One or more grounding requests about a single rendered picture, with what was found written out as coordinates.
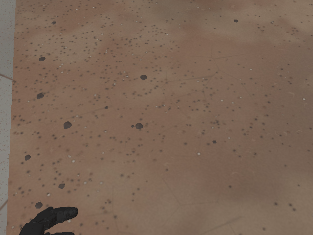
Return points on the robot left hand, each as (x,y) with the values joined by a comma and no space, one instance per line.
(47,219)

